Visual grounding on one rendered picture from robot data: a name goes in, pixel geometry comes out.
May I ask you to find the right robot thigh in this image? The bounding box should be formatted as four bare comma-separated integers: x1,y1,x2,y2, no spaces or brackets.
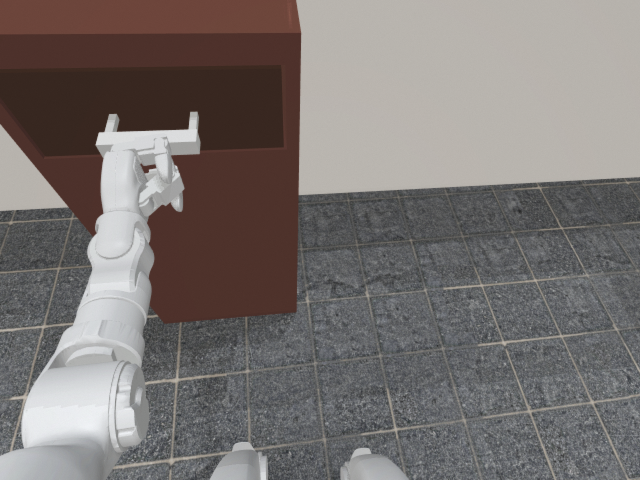
340,454,409,480

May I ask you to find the robot left hand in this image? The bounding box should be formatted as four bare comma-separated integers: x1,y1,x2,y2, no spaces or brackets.
101,133,184,222

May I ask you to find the robot left shin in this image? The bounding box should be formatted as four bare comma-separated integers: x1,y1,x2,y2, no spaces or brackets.
232,442,255,452

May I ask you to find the left robot forearm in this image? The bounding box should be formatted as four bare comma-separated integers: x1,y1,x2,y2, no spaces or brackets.
21,211,154,448

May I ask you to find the left robot upper arm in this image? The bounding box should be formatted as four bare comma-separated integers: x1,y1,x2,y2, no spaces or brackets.
0,360,150,480

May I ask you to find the drawer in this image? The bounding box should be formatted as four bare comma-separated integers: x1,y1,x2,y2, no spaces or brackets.
0,65,284,157

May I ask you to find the cabinet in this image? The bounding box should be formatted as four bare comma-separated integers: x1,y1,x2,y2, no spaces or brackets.
0,0,301,324

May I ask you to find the handle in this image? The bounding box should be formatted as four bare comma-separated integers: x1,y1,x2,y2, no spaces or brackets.
96,112,201,158

